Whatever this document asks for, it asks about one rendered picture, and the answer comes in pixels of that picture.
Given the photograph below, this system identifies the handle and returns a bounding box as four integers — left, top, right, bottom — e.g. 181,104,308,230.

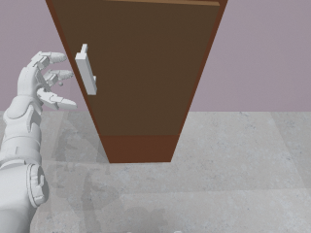
75,44,97,95

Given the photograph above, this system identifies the left robot forearm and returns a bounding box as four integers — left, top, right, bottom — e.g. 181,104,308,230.
0,95,43,171

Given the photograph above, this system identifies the left robot upper arm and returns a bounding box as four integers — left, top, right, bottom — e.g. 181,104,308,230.
0,163,50,233

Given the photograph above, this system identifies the left robot hand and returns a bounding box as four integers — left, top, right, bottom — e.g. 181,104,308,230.
17,51,78,111

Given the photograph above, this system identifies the cupboard door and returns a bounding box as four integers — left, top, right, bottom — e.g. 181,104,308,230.
52,0,220,136

